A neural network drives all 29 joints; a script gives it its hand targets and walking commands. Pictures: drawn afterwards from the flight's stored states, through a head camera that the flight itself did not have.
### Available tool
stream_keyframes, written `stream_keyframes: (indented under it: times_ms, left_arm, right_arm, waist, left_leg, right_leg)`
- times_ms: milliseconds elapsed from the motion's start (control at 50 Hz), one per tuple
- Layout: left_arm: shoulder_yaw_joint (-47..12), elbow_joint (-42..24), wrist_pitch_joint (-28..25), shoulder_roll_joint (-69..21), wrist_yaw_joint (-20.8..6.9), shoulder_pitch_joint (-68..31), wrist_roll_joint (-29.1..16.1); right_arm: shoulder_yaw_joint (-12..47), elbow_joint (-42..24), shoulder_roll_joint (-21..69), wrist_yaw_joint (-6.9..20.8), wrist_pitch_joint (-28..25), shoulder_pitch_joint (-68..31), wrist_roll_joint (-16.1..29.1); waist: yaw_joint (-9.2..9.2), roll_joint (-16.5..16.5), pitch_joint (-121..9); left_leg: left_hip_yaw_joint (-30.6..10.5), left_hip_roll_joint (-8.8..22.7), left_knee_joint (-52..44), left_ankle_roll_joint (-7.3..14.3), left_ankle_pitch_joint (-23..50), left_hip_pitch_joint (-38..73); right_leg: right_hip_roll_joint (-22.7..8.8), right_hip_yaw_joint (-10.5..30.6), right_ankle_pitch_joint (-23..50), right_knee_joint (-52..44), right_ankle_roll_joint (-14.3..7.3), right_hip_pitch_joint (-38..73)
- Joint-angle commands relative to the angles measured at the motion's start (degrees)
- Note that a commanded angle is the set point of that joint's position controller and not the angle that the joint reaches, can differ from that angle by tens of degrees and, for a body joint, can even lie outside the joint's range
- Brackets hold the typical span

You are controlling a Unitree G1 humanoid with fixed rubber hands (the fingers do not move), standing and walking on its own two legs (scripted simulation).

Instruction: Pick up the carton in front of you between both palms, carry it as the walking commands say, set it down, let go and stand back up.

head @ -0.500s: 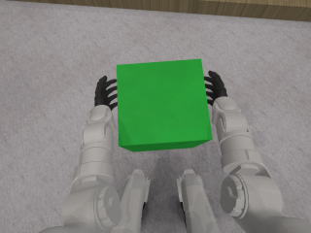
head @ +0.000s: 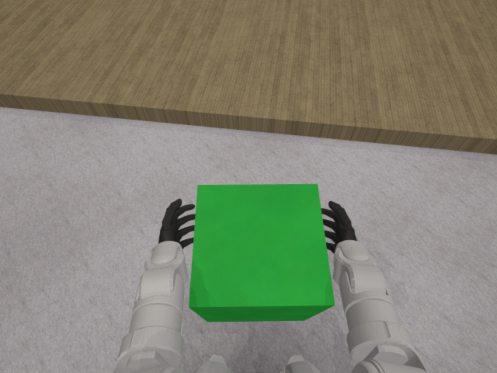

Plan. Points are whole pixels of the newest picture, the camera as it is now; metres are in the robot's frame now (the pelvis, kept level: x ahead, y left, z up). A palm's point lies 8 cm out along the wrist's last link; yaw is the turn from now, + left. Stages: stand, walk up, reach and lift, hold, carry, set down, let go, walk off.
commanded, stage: reach and lift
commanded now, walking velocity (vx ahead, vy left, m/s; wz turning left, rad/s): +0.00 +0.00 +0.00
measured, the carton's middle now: (256, 260) +0.34 +0.00 -0.11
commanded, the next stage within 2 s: hold in 1.32 s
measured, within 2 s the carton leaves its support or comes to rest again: neither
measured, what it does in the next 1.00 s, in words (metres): rises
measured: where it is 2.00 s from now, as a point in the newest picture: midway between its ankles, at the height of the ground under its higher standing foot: outside the picture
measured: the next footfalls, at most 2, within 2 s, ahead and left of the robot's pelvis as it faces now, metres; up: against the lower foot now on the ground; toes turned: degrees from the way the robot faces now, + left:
none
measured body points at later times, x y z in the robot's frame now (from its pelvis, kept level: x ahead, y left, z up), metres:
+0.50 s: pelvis +0.01 +0.00 +0.05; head -0.02 +0.00 +0.50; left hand +0.32 +0.15 +0.07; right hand +0.31 -0.15 +0.06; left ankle +0.02 +0.13 -0.69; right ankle +0.03 -0.13 -0.69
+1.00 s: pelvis +0.01 +0.00 +0.06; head -0.01 +0.00 +0.51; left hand +0.33 +0.15 +0.09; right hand +0.32 -0.15 +0.08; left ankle +0.02 +0.13 -0.69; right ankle +0.03 -0.13 -0.69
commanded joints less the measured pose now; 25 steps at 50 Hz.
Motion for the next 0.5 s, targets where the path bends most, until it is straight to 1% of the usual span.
stream_keyframes:
  times_ms: [0,120,220,260,300,380,440,480]
  left_arm:
    - [-35.29,5.26,2.55,-56.96,-14.48,-23.53,-6.78]
    - [-37.68,2.25,5.92,-57.18,-15.34,-17.88,-7.93]
    - [-39.64,-2.00,10.30,-57.30,-16.22,-14.46,-8.89]
    - [-39.43,-3.50,12.21,-56.95,-16.50,-13.61,-8.86]
    - [-38.23,-3.74,13.99,-56.18,-16.75,-13.08,-8.10]
    - [-34.88,-2.23,16.14,-55.12,-17.62,-14.80,-6.63]
    - [-33.18,-1.42,16.24,-55.50,-18.32,-18.43,-6.06]
    - [-33.36,-1.85,16.10,-56.26,-18.68,-20.98,-6.25]
  right_arm:
    - [33.05,-3.33,58.75,13.87,-1.51,-28.58,8.66]
    - [35.45,-7.54,58.71,14.31,2.00,-23.29,9.70]
    - [37.39,-12.86,58.34,14.73,6.47,-20.55,10.90]
    - [37.46,-14.47,57.95,14.80,8.56,-19.45,10.85]
    - [36.28,-14.86,57.25,14.97,10.49,-18.77,10.11]
    - [32.73,-13.44,57.10,15.82,12.71,-20.24,8.79]
    - [31.30,-12.43,57.77,16.55,12.87,-24.10,8.29]
    - [31.62,-12.84,58.65,16.84,12.72,-26.68,8.54]
  waist:
    - [-0.48,-1.60,-26.03]
    - [-0.53,-1.29,-19.47]
    - [-0.73,-1.14,-13.21]
    - [-0.85,-0.84,-10.18]
    - [-0.89,-0.50,-6.30]
    - [-0.79,-0.19,-0.23]
    - [-0.54,-0.14,0.59]
    - [-0.53,-0.25,-0.91]
  left_leg:
    - [3.65,-2.64,-10.66,0.56,20.39,20.37]
    - [3.09,-1.91,-18.45,0.56,23.73,30.41]
    - [2.92,-1.34,-24.63,0.48,25.32,37.47]
    - [3.06,-1.22,-26.59,0.39,25.07,39.25]
    - [3.25,-1.12,-28.17,0.48,22.88,39.85]
    - [3.77,-0.82,-30.27,0.92,15.17,38.92]
    - [4.02,-0.67,-30.22,1.20,11.17,38.58]
    - [4.10,-0.62,-29.78,1.23,10.73,39.17]
  right_leg:
    - [2.81,-3.56,20.13,-10.16,-0.75,24.41]
    - [2.14,-3.09,22.83,-17.97,-0.51,33.30]
    - [1.77,-3.19,23.81,-24.26,-0.36,39.47]
    - [1.73,-3.25,23.03,-26.31,-0.48,41.29]
    - [1.63,-3.42,20.56,-28.08,-0.73,41.82]
    - [1.45,-4.07,13.65,-29.73,-1.21,41.43]
    - [1.28,-4.34,9.84,-29.53,-1.47,40.89]
    - [1.23,-4.39,9.33,-29.13,-1.52,41.20]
